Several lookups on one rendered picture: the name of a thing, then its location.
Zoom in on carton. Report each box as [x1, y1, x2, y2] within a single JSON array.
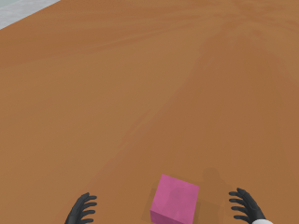
[[149, 174, 199, 224]]

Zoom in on robot right hand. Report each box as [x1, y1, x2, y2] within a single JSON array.
[[229, 188, 266, 224]]

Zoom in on robot left hand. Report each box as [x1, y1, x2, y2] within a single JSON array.
[[64, 192, 97, 224]]

